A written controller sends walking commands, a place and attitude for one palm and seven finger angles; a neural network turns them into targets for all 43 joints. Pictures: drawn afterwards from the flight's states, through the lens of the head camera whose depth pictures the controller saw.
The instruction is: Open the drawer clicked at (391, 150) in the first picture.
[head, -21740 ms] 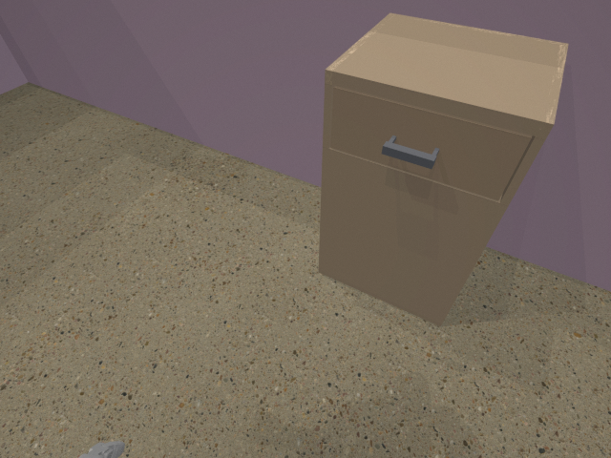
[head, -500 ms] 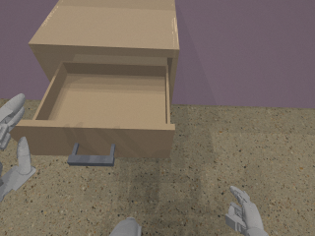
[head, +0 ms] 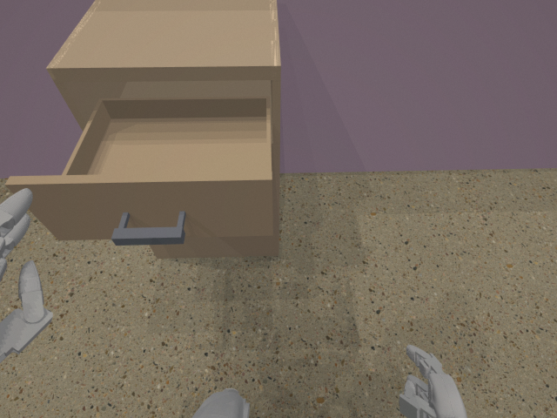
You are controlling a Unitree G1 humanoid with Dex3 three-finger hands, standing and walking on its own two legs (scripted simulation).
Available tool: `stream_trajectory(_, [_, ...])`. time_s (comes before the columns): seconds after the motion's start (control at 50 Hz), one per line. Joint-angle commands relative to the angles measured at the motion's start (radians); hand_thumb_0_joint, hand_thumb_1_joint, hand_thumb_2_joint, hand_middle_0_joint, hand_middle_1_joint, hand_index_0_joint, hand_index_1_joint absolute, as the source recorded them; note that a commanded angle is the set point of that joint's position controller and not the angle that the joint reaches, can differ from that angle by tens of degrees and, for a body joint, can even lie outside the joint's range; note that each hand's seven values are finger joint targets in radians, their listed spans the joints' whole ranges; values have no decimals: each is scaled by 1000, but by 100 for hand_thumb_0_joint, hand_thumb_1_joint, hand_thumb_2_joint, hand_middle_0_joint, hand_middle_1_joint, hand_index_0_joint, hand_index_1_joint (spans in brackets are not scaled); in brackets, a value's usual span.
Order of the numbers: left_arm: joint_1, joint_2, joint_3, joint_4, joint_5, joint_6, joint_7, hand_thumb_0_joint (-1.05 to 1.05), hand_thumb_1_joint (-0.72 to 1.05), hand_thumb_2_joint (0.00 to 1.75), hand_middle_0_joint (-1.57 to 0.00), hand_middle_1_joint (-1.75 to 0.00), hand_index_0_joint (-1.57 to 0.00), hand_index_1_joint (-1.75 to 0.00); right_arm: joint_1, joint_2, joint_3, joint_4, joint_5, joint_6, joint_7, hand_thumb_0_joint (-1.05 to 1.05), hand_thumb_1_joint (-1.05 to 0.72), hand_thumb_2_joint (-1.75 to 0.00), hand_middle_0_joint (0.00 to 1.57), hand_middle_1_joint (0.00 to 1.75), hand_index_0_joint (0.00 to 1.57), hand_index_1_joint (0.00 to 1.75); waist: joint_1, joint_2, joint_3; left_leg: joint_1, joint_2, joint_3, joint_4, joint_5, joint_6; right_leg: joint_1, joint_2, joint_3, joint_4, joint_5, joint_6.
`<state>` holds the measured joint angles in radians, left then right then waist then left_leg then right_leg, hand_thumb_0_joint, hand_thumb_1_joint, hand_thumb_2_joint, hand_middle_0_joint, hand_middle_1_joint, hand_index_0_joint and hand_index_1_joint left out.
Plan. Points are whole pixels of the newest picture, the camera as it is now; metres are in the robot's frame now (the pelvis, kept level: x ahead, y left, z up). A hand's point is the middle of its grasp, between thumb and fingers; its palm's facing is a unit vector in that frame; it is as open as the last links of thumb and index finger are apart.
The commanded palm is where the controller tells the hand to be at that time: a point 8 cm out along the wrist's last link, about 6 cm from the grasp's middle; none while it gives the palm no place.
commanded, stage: stop stepping back and stand still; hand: left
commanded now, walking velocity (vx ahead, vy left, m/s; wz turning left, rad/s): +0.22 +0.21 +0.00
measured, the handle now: (151, 226) +0.44 +0.26 -0.05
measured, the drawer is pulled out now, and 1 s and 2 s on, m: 0.30 0.30 0.30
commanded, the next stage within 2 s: let the arm hang, fingers relaxed in 0.50 s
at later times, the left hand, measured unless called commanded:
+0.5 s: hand out of the picture +0.13 +0.25 +0.16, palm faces +0.43 -0.79 -0.43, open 7.4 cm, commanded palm +0.06 +0.29 +0.18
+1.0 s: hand out of the picture -0.02 +0.20 -0.18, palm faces +0.12 -0.97 -0.19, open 6.9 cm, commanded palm none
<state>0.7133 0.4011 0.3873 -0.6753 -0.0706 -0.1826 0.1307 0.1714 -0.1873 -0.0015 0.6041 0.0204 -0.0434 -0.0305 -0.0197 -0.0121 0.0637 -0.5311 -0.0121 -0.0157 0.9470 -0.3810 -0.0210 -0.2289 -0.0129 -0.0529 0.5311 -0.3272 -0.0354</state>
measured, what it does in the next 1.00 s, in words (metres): steps on the spot: left foot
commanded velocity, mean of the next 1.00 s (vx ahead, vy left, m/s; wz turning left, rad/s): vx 0.07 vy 0.01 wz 0.00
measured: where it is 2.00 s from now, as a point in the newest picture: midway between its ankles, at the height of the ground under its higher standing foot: outside the picture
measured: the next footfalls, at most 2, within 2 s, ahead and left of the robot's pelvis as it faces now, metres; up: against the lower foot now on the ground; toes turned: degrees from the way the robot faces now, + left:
left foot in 0.16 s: +0.00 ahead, +0.14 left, +0.00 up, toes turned +5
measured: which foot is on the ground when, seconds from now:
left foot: up 0.00-0.14, down 0.16-1.00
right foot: down 0.00-1.00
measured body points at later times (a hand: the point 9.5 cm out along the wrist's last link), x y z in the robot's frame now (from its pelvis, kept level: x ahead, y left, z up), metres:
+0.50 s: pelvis -0.05 +0.00 +0.00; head -0.04 +0.00 +0.45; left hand +0.10 +0.29 +0.19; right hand +0.13 -0.21 -0.09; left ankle -0.04 +0.13 -0.74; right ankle -0.03 -0.09 -0.74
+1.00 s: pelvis -0.03 +0.01 +0.00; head +0.00 +0.03 +0.45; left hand -0.03 +0.25 -0.16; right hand -0.01 -0.22 -0.15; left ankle -0.04 +0.13 -0.74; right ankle -0.03 -0.09 -0.74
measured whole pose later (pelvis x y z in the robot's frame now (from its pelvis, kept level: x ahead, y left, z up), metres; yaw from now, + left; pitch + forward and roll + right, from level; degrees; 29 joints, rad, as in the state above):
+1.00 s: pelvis -0.03 +0.01 +0.00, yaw +4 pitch -2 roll -1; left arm 0.27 0.19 0.05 0.97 0.01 0.04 0.02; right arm 0.30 -0.16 0.00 1.01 -0.02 0.03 -0.03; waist 0.01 -0.03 0.10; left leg -0.22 0.03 0.01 0.52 -0.27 0.00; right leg -0.19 0.00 -0.10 0.48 -0.26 -0.02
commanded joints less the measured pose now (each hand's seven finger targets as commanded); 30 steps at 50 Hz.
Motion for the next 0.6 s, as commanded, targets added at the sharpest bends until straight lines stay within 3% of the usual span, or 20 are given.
stream_trajectory(0.0, [-7, 130, 111, -71, 33, -64, 52, 0, 90, 90, -20, -30, -20, -30, -110, -105, -39, -165, 2, -53, -28, 0, -90, -90, 20, 30, 20, 30, -11, -150, -109, 87, 22, 26, -161, -45, 33, 87, -274, 177, -190, 434, -80])
stream_trajectory(0.04, [-35, 134, 92, -84, 40, -71, 57, 0, 90, 90, -20, -30, -20, -30, -108, -115, -43, -165, 2, -73, -27, 0, -90, -90, 20, 30, 20, 30, -5, -155, -78, 158, 21, 55, -367, 1, 52, 99, -271, 169, -188, 403, -66])
stream_trajectory(0.08, [-21, 136, 85, -118, 40, -84, 61, 0, 90, 90, -20, -30, -20, -30, -76, -121, -50, -162, 0, -92, -22, 0, -90, -90, 20, 30, 20, 30, 1, -80, -91, 282, 28, 64, -567, 149, 67, 102, -225, 143, -143, 347, -25])
stream_trajectory(0.12, [-30, 155, 88, -189, 31, -100, 54, 0, 90, 90, -20, -30, -20, -30, -63, -157, -71, -183, 0, -108, -17, 0, -90, -90, 20, 30, 20, 30, 16, 40, -115, 326, 127, -23, -596, 319, 91, 118, -141, 91, -80, 316, 27])
stream_trajectory(0.14, [-26, 164, 88, -209, 28, -102, 46, 0, 90, 90, -20, -30, -20, -30, -59, -174, -84, -200, 7, -108, -14, 0, -90, -90, 20, 30, 20, 30, 21, 84, -128, 356, 160, -55, -562, 380, 92, 86, -112, 79, -63, 264, 32])
stream_trajectory(0.18, [17, 162, 113, -171, 29, -97, 46, 0, 90, 90, -20, -30, -20, -30, -46, -133, -61, -184, 10, -93, -11, 0, -90, -90, 20, 30, 20, 30, 6, 129, -148, 304, 140, -56, -558, 336, 90, 104, -79, 29, -58, 213, 35])
stream_trajectory(0.26, [-30, 140, 101, -143, 22, -100, 50, 0, 90, 90, -20, -30, -20, -30, -48, -141, -62, -182, 11, -94, -23, 0, -90, -90, 20, 30, 20, 30, -5, 45, -65, 177, 108, -51, -572, -45, 87, 56, -64, 75, -138, -54, 22])
stream_trajectory(0.32, [-69, 113, 74, -96, 28, -90, 53, 0, 90, 90, -20, -30, -20, -30, -46, -142, -55, -179, 6, -97, -30, 0, -90, -90, 20, 30, 20, 30, -13, 49, -16, 150, 102, -62, -571, -176, 92, -24, -54, 106, -167, -209, 5])
stream_trajectory(0.38, [-101, 110, 64, -79, 32, -78, 56, 0, 90, 90, -20, -30, -20, -30, -49, -135, -43, -173, 1, -101, -38, 0, -90, -90, 20, 30, 20, 30, -11, 62, -24, 164, 131, -110, -610, -173, 104, -21, -22, 73, -114, -143, 10])
stream_trajectory(0.44, [-127, 121, 63, -111, 34, -66, 55, 0, 90, 90, -20, -30, -20, -30, -61, -129, -35, -173, -1, -100, -40, 0, -90, -90, 20, 30, 20, 30, -7, 82, -40, 170, 124, -97, -597, -151, 99, -9, -20, 83, -115, -99, 8])
stream_trajectory(0.46, [-139, 110, 49, -117, 35, -63, 55, 0, 90, 90, -20, -30, -20, -30, -65, -123, -30, -173, -3, -100, -39, 0, -90, -90, 20, 30, 20, 30, -7, 63, -32, 157, 119, -92, -591, -150, 96, -4, -24, 90, -129, -101, 9])
stream_trajectory(0.52, [-128, 113, 52, -127, 28, -57, 56, 0, 90, 90, -20, -30, -20, -30, -58, -118, -26, -164, -9, -97, -32, 0, -90, -90, 20, 30, 20, 30, -6, -8, -64, 188, 75, -25, -487, 5, 76, 19, -72, 153, -181, -42, -11])
stream_trajectory(0.56, [-129, 121, 52, -145, 22, -52, 58, 0, 90, 90, -20, -30, -20, -30, -60, -116, -24, -159, -10, -94, -29, 0, -90, -90, 20, 30, 20, 30, -6, 12, -81, 247, 67, -3, -469, 119, 62, 22, -88, 147, -177, 65, -17])
stream_trajectory(0.58, [-207, -99, -310, 735, 123, 110, -80, 0, 90, 90, -20, -30, -20, -30, -38, -176, -76, 100, -19, -118, 57, 0, -90, -90, 20, 30, 20, 30, -42, 14, -68, 232, 91, -1, -299, 285, 37, -123, -140, 28, 25, 264, -22])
